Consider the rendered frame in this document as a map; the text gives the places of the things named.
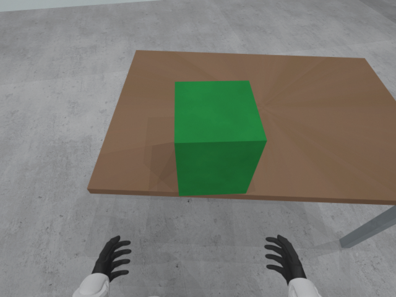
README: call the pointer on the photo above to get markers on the table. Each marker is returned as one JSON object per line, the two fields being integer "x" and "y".
{"x": 330, "y": 125}

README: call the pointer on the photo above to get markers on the robot right hand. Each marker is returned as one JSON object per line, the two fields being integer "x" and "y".
{"x": 292, "y": 267}

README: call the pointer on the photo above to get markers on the carton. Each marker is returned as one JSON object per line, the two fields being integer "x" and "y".
{"x": 218, "y": 137}

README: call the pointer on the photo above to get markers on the robot left hand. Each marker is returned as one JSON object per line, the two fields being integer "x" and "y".
{"x": 105, "y": 263}

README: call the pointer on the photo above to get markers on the robot left forearm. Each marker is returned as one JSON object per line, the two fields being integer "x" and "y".
{"x": 95, "y": 285}

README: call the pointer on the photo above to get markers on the robot right forearm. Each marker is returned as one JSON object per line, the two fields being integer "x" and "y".
{"x": 302, "y": 287}

